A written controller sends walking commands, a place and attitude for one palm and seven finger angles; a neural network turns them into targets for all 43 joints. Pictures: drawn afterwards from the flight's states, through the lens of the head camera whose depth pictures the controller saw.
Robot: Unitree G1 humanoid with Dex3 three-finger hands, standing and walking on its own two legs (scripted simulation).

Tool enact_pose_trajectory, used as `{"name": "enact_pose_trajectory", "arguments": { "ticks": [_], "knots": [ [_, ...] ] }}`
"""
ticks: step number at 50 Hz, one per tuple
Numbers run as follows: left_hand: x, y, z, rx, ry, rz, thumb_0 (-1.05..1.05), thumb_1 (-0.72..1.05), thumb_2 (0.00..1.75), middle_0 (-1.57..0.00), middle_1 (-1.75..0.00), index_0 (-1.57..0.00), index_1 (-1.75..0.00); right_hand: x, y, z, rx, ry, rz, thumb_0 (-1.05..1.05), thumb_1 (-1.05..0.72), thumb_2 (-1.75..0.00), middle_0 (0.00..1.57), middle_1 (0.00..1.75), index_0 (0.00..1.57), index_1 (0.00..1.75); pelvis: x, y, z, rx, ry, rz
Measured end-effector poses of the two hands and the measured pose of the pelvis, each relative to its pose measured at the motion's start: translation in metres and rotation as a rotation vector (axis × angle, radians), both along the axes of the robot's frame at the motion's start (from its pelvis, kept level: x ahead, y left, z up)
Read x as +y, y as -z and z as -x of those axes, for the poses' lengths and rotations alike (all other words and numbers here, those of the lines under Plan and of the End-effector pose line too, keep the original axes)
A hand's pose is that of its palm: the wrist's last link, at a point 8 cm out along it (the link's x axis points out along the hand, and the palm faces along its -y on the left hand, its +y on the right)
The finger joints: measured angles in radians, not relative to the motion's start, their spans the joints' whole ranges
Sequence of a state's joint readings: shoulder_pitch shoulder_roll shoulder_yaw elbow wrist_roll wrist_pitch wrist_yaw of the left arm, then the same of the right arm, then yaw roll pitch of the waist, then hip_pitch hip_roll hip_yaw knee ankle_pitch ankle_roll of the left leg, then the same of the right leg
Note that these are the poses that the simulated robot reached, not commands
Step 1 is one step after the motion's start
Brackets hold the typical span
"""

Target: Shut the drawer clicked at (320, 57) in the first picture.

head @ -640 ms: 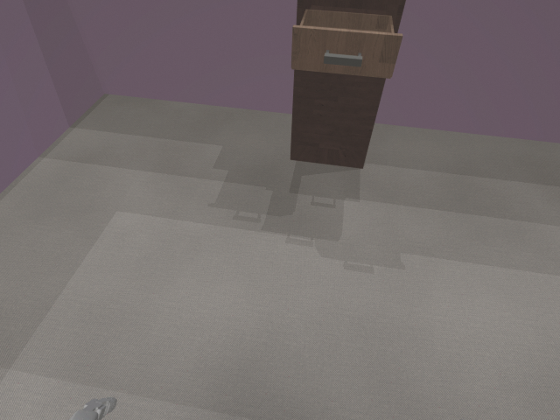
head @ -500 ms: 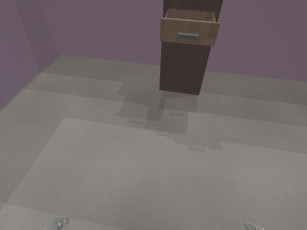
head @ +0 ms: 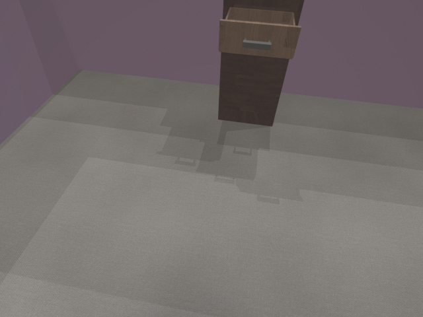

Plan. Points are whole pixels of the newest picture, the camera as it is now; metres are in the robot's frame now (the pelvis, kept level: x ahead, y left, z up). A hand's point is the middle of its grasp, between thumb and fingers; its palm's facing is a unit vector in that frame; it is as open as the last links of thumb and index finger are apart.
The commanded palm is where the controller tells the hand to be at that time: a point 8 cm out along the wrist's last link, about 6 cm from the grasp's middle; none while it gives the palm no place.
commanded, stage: stand and wait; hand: left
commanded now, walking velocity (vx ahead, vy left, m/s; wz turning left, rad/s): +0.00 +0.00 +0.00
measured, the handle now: (257, 42) +1.23 -0.14 -0.03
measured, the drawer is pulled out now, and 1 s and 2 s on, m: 0.30 0.30 0.30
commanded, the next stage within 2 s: look at it before walking up in 0.18 s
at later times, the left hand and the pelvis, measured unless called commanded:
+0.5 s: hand out of the picture +0.07 +0.25 -0.16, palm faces -0.03 -0.95 -0.32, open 7.4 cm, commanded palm none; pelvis -0.01 +0.00 +0.00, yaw +0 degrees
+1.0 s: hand out of the picture +0.07 +0.25 -0.16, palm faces -0.03 -0.95 -0.32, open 7.4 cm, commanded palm none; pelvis +0.00 +0.01 +0.00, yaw -1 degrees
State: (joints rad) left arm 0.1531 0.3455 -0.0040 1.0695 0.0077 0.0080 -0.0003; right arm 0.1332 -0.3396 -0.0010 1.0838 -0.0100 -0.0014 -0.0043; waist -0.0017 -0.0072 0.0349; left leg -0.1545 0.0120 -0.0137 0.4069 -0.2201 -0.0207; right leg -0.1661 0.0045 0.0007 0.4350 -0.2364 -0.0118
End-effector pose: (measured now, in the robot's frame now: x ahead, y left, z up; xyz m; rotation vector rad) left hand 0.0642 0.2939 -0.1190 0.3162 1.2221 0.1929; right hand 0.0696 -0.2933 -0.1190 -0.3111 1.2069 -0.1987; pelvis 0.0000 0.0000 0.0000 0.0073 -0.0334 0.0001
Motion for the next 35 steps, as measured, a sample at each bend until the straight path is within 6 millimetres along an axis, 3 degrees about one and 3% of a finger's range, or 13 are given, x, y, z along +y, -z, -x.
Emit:
{"name": "enact_pose_trajectory", "arguments": {
  "ticks": [10,35],
  "knots": [
    [-0.003,-0.001,-0.001,-0.017,0.009,0.005,0.00,0.90,0.90,-0.20,-0.30,-0.20,-0.30,0.001,0.000,0.010,0.004,0.008,-0.007,0.00,-0.91,-0.89,0.20,0.30,0.20,0.30,0.000,-0.001,0.006,-0.003,0.002,0.001],
    [-0.001,0.003,0.006,0.013,0.008,0.017,0.00,0.90,0.90,-0.20,-0.30,-0.20,-0.30,0.005,-0.002,0.014,0.022,0.016,-0.004,0.00,-0.91,-0.89,0.20,0.30,0.20,0.30,0.003,-0.002,0.006,0.005,0.006,0.003]
  ]
}}
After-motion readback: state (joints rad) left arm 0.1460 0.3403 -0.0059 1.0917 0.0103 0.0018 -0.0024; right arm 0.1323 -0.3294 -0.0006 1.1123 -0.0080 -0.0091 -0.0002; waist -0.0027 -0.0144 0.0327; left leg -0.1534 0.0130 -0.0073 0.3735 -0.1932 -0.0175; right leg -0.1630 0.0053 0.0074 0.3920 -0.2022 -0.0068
